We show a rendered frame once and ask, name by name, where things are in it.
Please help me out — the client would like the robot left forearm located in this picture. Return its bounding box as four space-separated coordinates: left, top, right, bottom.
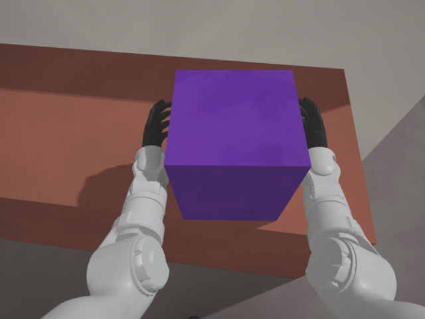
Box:
86 146 169 290

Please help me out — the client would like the left robot upper arm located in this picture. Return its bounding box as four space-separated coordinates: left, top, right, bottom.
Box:
41 235 169 319

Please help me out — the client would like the robot right forearm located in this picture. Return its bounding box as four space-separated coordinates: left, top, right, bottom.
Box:
301 147 381 257

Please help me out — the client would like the pedestal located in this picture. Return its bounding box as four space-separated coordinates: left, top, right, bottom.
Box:
0 43 377 279

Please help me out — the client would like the right robot upper arm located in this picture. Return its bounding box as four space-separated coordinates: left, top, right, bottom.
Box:
305 237 425 319

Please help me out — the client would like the robot left hand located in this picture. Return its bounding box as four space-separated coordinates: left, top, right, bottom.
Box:
142 99 172 147

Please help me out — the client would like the robot right hand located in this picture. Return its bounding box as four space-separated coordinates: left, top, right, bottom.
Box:
298 97 328 149

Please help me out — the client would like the carton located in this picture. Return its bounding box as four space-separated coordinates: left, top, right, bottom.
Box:
164 70 311 221

